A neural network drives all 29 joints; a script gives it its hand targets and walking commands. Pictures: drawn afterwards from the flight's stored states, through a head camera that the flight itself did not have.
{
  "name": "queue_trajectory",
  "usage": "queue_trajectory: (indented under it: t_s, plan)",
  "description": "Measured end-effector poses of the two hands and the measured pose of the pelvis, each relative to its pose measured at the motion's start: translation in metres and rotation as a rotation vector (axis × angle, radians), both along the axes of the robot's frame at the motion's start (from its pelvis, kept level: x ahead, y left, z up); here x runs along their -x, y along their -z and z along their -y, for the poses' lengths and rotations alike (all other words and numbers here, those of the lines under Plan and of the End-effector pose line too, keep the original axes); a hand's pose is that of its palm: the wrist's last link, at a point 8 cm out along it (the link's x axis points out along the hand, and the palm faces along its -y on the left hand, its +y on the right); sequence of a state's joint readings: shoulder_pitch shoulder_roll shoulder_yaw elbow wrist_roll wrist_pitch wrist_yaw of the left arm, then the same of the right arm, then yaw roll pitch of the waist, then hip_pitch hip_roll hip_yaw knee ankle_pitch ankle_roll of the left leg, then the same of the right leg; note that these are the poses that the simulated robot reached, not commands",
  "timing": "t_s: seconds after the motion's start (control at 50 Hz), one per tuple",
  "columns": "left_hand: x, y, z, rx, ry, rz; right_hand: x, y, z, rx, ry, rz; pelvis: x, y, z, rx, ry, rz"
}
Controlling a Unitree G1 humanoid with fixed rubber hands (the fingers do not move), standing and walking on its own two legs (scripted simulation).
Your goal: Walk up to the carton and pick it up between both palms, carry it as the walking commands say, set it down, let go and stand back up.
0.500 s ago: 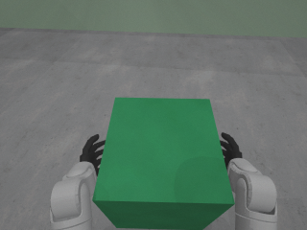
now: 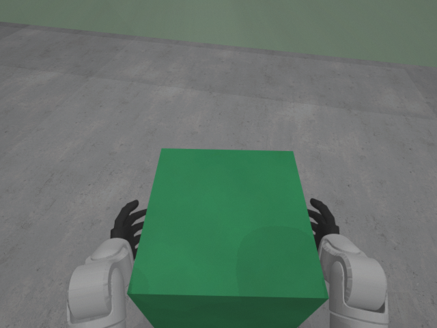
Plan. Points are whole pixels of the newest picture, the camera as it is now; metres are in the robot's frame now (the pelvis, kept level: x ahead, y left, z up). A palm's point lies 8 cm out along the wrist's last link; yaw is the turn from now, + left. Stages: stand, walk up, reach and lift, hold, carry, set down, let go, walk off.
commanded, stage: carry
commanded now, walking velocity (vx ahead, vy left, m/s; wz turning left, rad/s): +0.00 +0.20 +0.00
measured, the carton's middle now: (224, 247) +0.29 +0.01 +0.00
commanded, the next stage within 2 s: none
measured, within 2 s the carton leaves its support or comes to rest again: neither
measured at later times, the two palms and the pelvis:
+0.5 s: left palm (41, 250) +0.23 +0.29 +0.09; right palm (257, 252) +0.24 -0.04 +0.08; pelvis -0.03 +0.14 +0.00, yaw +0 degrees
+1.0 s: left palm out of the picture +0.20 +0.41 +0.09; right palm (183, 288) +0.18 +0.07 +0.07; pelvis -0.06 +0.26 +0.00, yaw -2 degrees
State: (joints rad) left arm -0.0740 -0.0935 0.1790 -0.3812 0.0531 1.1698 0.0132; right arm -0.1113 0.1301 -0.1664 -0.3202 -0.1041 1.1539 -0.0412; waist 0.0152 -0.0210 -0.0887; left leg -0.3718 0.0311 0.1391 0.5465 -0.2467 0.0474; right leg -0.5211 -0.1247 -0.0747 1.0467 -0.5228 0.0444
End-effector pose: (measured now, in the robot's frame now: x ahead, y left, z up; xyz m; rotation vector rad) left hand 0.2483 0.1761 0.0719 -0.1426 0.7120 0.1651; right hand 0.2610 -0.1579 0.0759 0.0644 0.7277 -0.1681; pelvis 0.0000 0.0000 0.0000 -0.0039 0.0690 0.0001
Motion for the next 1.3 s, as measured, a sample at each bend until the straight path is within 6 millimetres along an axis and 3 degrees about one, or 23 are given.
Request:
queue_trajectory:
  t_s: [0.12, 0.2, 0.32, 0.44, 0.56, 0.64, 0.76, 0.88, 1.0, 1.12, 1.2, 1.3]
  plan:
    - [0.003, -0.011, -0.015, -0.015, 0.020, 0.048, 0.012, -0.005, -0.015, -0.019, 0.025, 0.048, 0.008, 0.002, -0.024, -0.007, 0.014, -0.009]
    - [0.004, -0.013, -0.020, -0.044, 0.038, 0.060, 0.019, 0.005, -0.020, -0.040, 0.035, 0.060, 0.012, 0.010, -0.039, -0.017, 0.027, -0.003]
    - [0.016, -0.015, -0.043, -0.066, 0.053, 0.003, 0.032, 0.005, -0.043, -0.051, 0.037, 0.003, 0.018, -0.004, -0.066, -0.032, 0.018, 0.010]
    - [0.015, -0.023, -0.086, -0.049, 0.041, 0.050, 0.026, -0.011, -0.086, -0.023, 0.020, 0.051, 0.026, -0.005, -0.107, -0.050, 0.004, -0.005]
    - [0.026, -0.001, -0.152, -0.019, 0.016, 0.027, 0.029, 0.000, -0.152, -0.011, 0.010, 0.027, 0.031, 0.006, -0.159, -0.032, 0.003, -0.002]
    - [0.039, 0.004, -0.180, 0.011, 0.002, -0.006, 0.041, 0.001, -0.180, 0.006, 0.006, -0.005, 0.038, 0.000, -0.181, 0.008, 0.008, -0.004]
    - [0.040, -0.010, -0.198, -0.001, 0.023, 0.047, 0.052, -0.007, -0.198, -0.015, 0.038, 0.048, 0.044, -0.001, -0.209, 0.007, 0.019, -0.014]
    - [0.041, -0.013, -0.207, -0.046, 0.060, 0.053, 0.065, 0.006, -0.207, -0.047, 0.061, 0.055, 0.049, 0.007, -0.232, -0.006, 0.038, -0.009]
    - [0.053, -0.015, -0.230, -0.064, 0.074, 0.009, 0.076, 0.003, -0.230, -0.047, 0.058, 0.010, 0.057, -0.004, -0.259, -0.024, 0.034, 0.008]
    - [0.054, -0.019, -0.275, -0.045, 0.058, 0.047, 0.070, -0.009, -0.275, -0.021, 0.040, 0.049, 0.065, -0.004, -0.300, -0.044, 0.013, -0.004]
    - [0.059, -0.005, -0.320, -0.027, 0.037, 0.046, 0.070, -0.002, -0.320, -0.012, 0.028, 0.047, 0.068, 0.007, -0.337, -0.039, 0.005, 0.000]
    - [0.076, 0.005, -0.362, 0.008, 0.010, -0.003, 0.082, 0.003, -0.362, 0.001, 0.018, 0.000, 0.077, 0.001, -0.367, 0.007, 0.016, -0.003]
